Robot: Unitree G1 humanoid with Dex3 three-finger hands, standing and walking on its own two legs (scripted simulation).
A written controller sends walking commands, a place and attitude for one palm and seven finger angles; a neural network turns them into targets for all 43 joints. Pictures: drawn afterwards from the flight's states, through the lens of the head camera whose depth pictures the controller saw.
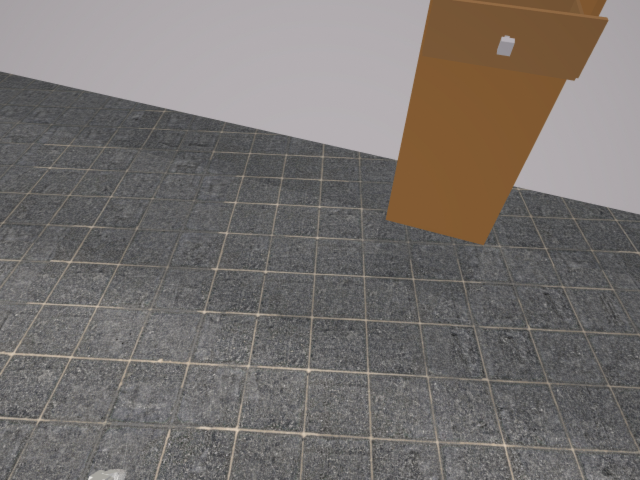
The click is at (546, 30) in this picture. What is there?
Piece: drawer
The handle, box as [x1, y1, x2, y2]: [497, 35, 514, 55]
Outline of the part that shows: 514,38 510,38 509,36 505,35 501,37 497,49 497,54 509,55 514,43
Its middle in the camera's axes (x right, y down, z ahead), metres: +0.44 -0.47 +0.93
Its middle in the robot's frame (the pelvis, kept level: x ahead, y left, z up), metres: +1.04 -0.39 +0.12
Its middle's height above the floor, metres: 0.89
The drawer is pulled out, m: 0.20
